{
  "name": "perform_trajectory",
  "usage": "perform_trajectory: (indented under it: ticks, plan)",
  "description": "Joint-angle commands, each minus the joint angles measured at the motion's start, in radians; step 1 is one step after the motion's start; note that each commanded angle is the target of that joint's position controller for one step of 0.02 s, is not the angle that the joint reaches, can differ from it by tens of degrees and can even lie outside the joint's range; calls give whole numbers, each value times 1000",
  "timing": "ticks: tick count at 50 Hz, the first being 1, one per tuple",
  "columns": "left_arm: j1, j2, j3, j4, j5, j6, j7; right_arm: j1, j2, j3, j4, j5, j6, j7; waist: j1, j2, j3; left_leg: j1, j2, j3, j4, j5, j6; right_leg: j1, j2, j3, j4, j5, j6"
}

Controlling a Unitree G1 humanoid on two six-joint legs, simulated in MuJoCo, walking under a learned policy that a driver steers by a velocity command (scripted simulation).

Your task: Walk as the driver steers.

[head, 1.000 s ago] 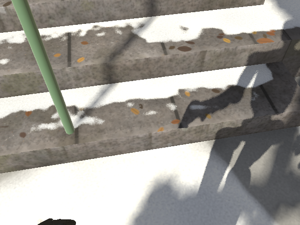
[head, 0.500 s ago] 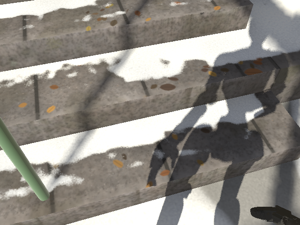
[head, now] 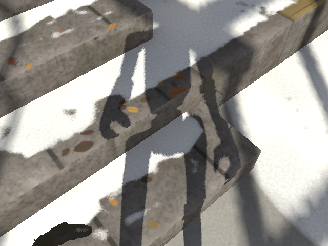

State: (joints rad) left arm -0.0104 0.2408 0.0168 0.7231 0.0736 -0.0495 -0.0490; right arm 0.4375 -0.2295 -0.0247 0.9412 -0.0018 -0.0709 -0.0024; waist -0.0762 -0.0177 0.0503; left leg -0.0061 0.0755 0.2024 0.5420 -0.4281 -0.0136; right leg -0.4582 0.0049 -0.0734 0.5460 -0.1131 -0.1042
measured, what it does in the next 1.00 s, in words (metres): climbs, turning left: left foot 0.15 m higher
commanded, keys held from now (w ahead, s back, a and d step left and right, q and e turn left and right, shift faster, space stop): w+q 0.80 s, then w+e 0.14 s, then e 0.06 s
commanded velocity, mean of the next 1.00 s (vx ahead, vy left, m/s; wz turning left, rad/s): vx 0.50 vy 0.00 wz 0.37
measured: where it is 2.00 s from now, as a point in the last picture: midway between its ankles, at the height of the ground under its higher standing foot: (56, 136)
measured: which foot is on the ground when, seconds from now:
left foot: down 0.00-0.00, up 0.02-0.58, down 0.60-1.00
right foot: down 0.00-0.62, up 0.64-1.00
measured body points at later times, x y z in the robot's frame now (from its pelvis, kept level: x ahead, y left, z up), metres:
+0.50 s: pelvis +0.23 +0.03 +0.01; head +0.25 +0.04 +0.46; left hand +0.09 +0.23 -0.13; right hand +0.48 -0.13 -0.09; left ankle +0.30 +0.16 -0.45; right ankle +0.09 -0.08 -0.72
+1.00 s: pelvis +0.52 +0.19 +0.16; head +0.54 +0.22 +0.60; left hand +0.63 +0.43 +0.05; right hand +0.59 -0.06 +0.03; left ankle +0.44 +0.18 -0.58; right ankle +0.68 +0.12 -0.31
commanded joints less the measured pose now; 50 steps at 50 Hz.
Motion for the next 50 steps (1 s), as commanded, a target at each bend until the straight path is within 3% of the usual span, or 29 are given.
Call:
perform_trajectory:
  ticks: [1,2,3,5,8,11,16,20,22,24,25,26,27,28,29,30,31,32,33,34,36,37,38,40,42,44,46,48,50]
  plan:
    - [473,285,90,66,-22,-8,43,54,-127,-25,-77,20,-1,-8,213,-146,-471,-562,-108,-178,778,-123,56,833,-467,616,-142,388,-205]
    - [395,252,80,68,-44,-7,44,-18,-139,-37,-85,10,7,-10,179,-59,-323,-602,-54,-273,792,-46,73,692,-403,431,-158,342,-164]
    - [308,171,57,66,-46,-13,43,-35,-105,-28,-80,9,6,-5,128,-47,-172,-600,-15,-248,727,18,72,522,-358,327,-215,286,-120]
    - [225,89,31,69,-54,-24,43,-12,-87,-33,-48,-14,29,1,67,-80,-57,-523,15,-230,637,96,59,334,-270,194,-318,201,-42]
    - [236,88,30,88,-57,-52,46,0,-60,-38,-32,-22,54,17,38,-79,-61,-496,-2,-217,652,182,46,284,-244,86,-364,283,-43]
    - [302,88,35,119,-53,-59,53,-77,-40,-41,-56,-27,63,21,57,-89,-59,-608,3,-196,749,236,42,330,-263,40,-382,231,-65]
    - [504,63,32,215,-23,-51,61,-276,8,-44,-134,-24,81,-18,99,-56,51,-1151,-23,-216,1361,8,85,540,-372,120,-397,-63,-120]
    - [577,68,22,281,-4,-65,59,-464,67,-10,-240,-3,74,-40,103,2,114,-1503,-56,-236,1600,-138,144,643,-400,81,-379,-95,-61]
    - [582,75,14,305,-10,-77,55,-558,81,10,-311,-9,78,-44,93,16,134,-1567,-52,-224,1551,-182,160,619,-387,34,-406,-156,-30]
    - [549,67,1,328,-23,-70,60,-660,111,45,-408,-11,79,-32,57,18,177,-1479,-30,-143,1323,-171,158,463,-309,-77,-478,-127,14]
    - [542,70,-2,341,-28,-62,84,-678,124,55,-442,-18,81,-18,36,-11,150,-1377,1,-133,1244,-144,164,424,-299,-103,-522,9,4]
    - [477,92,-2,312,-48,-49,91,-581,107,64,-420,-19,86,2,5,21,102,-1100,-1,-51,989,-59,166,311,-240,-213,-560,177,-11]
    - [450,90,-12,285,-82,-49,97,-550,103,63,-393,-11,88,12,9,23,6,-802,-60,19,869,33,183,260,-221,-252,-523,682,-22]
    - [441,162,0,246,-107,-54,102,-461,75,53,-365,-5,86,13,-23,-31,-64,-610,-121,94,802,33,185,256,-260,-250,-386,1232,-50]
    - [419,245,27,230,-108,-48,99,-312,36,36,-326,-21,83,16,-92,-128,-186,-499,-170,82,747,24,194,374,-294,-228,-174,1554,-41]
    - [397,301,52,208,-123,-37,74,-92,8,14,-260,-6,75,13,-161,-249,-347,-304,-222,5,632,30,223,455,-299,-211,102,1698,-37]
    - [413,285,60,172,-116,-37,58,-61,-79,-23,-231,-7,67,11,-164,-223,-394,-153,-232,-225,430,9,253,346,-249,-164,415,1287,10]
    - [366,118,32,72,-93,-54,17,-122,-288,-81,-213,-7,74,-6,-73,207,-397,53,93,-908,70,286,384,-122,19,-119,965,-108,121]
    - [377,118,33,47,-46,-67,-6,-118,-306,-104,-220,-12,83,-18,-40,90,-509,75,134,-1190,-100,275,338,-171,24,162,1132,-116,90]
    - [344,79,29,11,-45,-63,-17,-182,-266,-96,-214,-24,82,-21,8,56,-393,-48,123,-1128,-131,92,318,-230,5,170,1204,-40,77]
    - [279,-23,-4,-19,-14,-43,19,-206,-102,-58,-134,-24,55,-24,88,-62,-88,-356,42,-872,-45,147,253,-328,-52,154,1153,-32,64]
    - [286,-29,-10,-39,-8,-26,32,-227,-41,-43,-123,-32,40,-23,126,-34,-63,-438,-3,-779,-53,212,252,-330,-55,152,1187,-60,60]
    - [283,-35,-12,-60,-13,-10,41,-213,-21,-36,-104,-32,26,-18,139,8,-66,-448,-15,-707,-62,240,250,-371,-53,143,1253,-97,60]
    - [223,-60,-23,-109,-7,8,64,-154,-62,-44,-59,-14,-7,-1,143,55,-79,-404,-40,-600,-85,255,224,-510,-68,145,1329,-139,43]
    - [194,-74,-37,-127,2,18,63,-148,-61,-40,-53,-4,-17,7,160,-8,-60,-460,-66,-501,-119,191,177,-504,-98,117,1124,-102,55]
    - [153,-46,-24,-111,-12,25,54,-66,-49,-27,-44,-2,-28,0,99,0,-64,-367,-40,-514,-175,366,147,-578,-94,46,1118,-5,84]
    - [115,-85,-24,-108,-25,27,56,71,-74,-35,0,-12,-39,-8,41,82,-73,-166,22,-560,-168,456,155,-809,-75,16,1342,-73,73]
    - [-10,-119,-33,-152,-30,27,67,131,-76,-30,22,-24,-37,-9,-2,100,-26,-34,49,-558,-179,451,132,-1032,-53,8,1518,-218,42]
    - [-155,-130,-50,-213,-32,22,72,167,-52,-17,41,-22,-33,-10,-23,77,54,-50,26,-475,-244,470,86,-1068,-31,-40,1402,-295,26]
